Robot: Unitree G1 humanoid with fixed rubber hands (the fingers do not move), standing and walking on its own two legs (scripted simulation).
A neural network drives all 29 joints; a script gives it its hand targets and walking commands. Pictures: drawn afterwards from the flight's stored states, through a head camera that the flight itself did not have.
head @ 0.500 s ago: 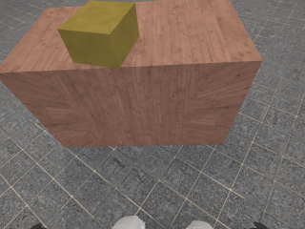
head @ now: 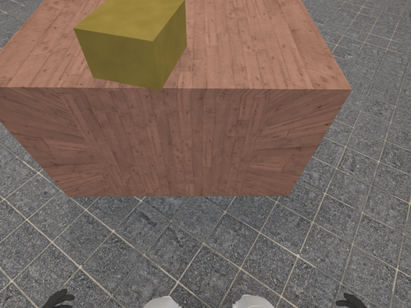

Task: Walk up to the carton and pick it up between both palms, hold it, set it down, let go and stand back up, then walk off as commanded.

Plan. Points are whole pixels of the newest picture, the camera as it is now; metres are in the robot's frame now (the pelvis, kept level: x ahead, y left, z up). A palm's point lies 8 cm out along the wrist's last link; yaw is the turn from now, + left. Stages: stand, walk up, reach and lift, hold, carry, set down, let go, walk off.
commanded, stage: walk up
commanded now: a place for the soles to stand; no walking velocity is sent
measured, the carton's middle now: (139, 38) +0.86 +0.20 +0.05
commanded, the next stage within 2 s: none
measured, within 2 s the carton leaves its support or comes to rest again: neither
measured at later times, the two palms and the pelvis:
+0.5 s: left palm out of the picture +0.11 +0.31 -0.07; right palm out of the picture +0.09 -0.30 -0.11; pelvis +0.00 +0.00 +0.00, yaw +0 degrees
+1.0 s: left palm out of the picture +0.19 +0.41 -0.07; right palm (322, 297) +0.14 -0.22 -0.08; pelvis +0.09 +0.09 +0.01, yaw +2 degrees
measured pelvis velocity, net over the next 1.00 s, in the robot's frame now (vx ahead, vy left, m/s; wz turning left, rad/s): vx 0.09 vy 0.09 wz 0.03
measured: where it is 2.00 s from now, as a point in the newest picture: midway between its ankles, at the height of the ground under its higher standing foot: (175, 279)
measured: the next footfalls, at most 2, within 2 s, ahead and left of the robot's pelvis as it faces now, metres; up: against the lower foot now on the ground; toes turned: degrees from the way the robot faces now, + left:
left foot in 0.76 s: +0.12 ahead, +0.17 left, +0.00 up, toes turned +3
right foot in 1.24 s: +0.27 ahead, -0.05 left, +0.00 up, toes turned -5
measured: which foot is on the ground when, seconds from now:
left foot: down 0.00-0.52, up 0.54-0.74, down 0.76-1.00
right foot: down 0.00-0.76, up 0.78-1.00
